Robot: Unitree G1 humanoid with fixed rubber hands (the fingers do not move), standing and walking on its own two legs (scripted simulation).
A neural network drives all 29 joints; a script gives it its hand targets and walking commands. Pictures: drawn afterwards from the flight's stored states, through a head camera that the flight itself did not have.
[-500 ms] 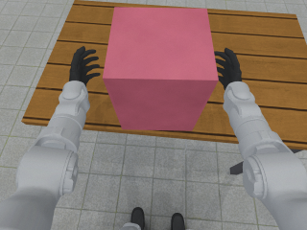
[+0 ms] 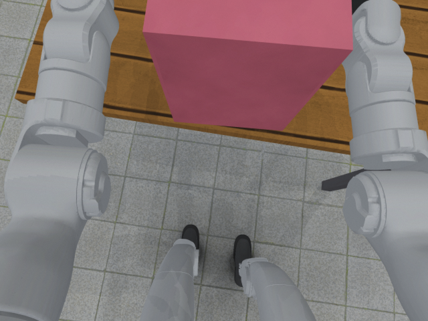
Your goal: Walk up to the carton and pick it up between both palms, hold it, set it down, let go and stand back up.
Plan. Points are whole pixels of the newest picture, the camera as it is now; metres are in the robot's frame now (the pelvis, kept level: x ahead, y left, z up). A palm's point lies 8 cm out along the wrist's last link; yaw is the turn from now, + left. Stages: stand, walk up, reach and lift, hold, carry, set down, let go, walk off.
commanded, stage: reach and lift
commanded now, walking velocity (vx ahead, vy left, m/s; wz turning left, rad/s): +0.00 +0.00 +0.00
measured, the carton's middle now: (239, 37) +0.53 +0.02 +0.03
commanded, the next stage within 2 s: none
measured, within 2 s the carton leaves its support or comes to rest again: neither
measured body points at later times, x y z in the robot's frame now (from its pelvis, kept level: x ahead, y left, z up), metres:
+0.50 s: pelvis +0.06 +0.01 +0.01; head +0.22 +0.01 +0.43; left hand +0.53 +0.19 +0.03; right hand +0.52 -0.12 +0.01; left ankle +0.08 +0.11 -0.74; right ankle +0.05 -0.11 -0.74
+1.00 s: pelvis +0.08 +0.00 +0.01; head +0.19 +0.00 +0.44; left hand +0.52 +0.18 +0.02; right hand +0.51 -0.12 +0.01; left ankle +0.08 +0.11 -0.74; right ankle +0.05 -0.11 -0.74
